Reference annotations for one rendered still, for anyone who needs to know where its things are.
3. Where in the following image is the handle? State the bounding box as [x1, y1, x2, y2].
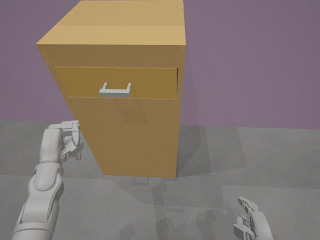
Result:
[99, 82, 132, 98]

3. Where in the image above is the drawer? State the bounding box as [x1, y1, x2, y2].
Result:
[54, 66, 177, 99]

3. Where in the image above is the robot left forearm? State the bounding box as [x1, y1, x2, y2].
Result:
[11, 162, 64, 240]

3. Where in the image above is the robot left hand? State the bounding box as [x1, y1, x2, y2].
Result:
[39, 120, 84, 166]

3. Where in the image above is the cabinet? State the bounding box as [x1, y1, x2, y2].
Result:
[36, 0, 186, 178]

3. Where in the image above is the robot right hand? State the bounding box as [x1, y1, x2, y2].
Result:
[233, 196, 273, 240]

